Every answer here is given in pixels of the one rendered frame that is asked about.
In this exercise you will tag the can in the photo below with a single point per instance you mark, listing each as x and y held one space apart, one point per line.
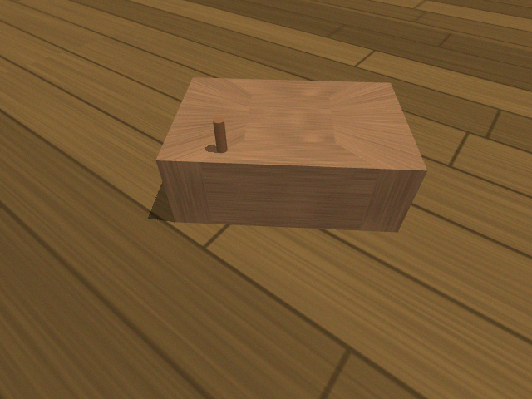
220 136

